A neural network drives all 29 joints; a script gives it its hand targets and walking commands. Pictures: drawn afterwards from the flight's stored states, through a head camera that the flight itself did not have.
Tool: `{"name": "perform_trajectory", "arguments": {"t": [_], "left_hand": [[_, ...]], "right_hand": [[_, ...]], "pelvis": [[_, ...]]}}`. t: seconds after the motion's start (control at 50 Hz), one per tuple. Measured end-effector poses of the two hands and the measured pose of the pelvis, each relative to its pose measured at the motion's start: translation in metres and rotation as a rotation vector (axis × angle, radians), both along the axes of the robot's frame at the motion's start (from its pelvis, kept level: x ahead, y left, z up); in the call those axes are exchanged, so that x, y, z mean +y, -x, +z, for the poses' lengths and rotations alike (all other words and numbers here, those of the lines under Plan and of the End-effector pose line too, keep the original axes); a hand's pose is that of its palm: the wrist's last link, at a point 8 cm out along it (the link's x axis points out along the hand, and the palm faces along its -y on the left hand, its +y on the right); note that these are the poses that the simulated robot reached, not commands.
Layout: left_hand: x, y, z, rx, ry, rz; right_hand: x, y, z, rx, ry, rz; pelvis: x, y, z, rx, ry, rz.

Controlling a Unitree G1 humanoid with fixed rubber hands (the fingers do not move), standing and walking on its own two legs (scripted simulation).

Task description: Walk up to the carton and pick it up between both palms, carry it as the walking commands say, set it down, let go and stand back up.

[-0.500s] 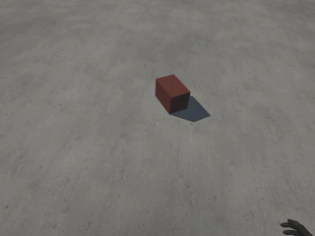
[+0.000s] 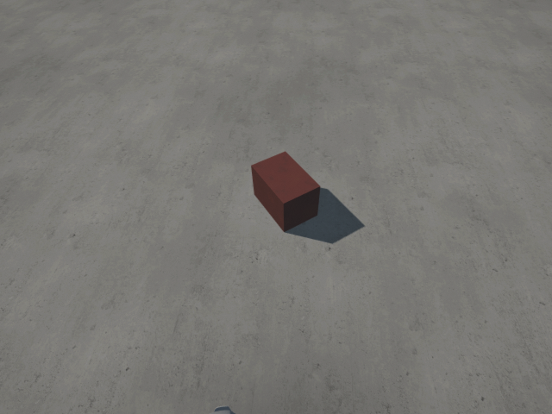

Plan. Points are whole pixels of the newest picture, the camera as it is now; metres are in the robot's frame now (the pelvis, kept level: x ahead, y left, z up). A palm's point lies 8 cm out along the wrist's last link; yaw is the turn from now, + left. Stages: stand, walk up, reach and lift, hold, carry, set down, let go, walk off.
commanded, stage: walk up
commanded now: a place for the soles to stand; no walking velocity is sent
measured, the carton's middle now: (284, 190) +1.19 +0.00 -0.67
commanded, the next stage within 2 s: none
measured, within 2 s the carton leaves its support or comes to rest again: neither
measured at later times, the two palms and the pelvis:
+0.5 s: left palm (125, 277) +0.39 +0.31 -0.07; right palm (544, 360) +0.23 -0.38 -0.07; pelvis +0.22 -0.02 -0.01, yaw -2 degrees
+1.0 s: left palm (153, 245) +0.48 +0.29 -0.10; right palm (479, 217) +0.50 -0.39 -0.06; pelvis +0.41 -0.04 -0.01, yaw +0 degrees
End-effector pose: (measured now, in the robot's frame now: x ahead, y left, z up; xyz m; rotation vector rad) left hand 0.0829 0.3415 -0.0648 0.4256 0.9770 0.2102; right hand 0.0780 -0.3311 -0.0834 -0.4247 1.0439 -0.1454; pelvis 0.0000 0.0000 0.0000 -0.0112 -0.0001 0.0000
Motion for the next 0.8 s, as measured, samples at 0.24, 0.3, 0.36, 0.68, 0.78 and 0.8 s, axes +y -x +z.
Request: {"name": "perform_trajectory", "arguments": {"t": [0.24,0.3,0.36,0.68,0.78,0.8], "left_hand": [[0.011,-0.103,-0.041,0.061,0.064,-0.026],[0.002,-0.150,-0.034,0.039,0.082,-0.069],[-0.007,-0.196,-0.024,0.017,0.081,-0.105],[-0.039,-0.320,0.011,-0.056,-0.037,-0.026],[-0.033,-0.309,-0.001,0.030,-0.020,0.036],[-0.031,-0.309,-0.005,0.047,-0.012,0.045]], "right_hand": [[0.009,-0.135,0.031,-0.152,0.097,-0.012],[0.001,-0.135,0.038,-0.120,0.111,-0.044],[-0.011,-0.133,0.037,-0.078,0.117,-0.077],[-0.047,-0.271,-0.010,0.008,0.004,-0.046],[-0.037,-0.341,-0.001,-0.016,-0.004,0.020],[-0.035,-0.355,0.002,-0.028,-0.001,0.030]], "pelvis": [[0.023,-0.111,-0.011,-0.015,-0.018,-0.015],[0.020,-0.135,-0.004,-0.013,-0.022,-0.028],[0.014,-0.159,0.000,-0.012,-0.024,-0.034],[-0.040,-0.292,-0.004,-0.008,-0.014,-0.014],[-0.040,-0.330,-0.001,-0.006,-0.010,-0.001],[-0.039,-0.338,-0.002,-0.006,-0.009,0.002]]}}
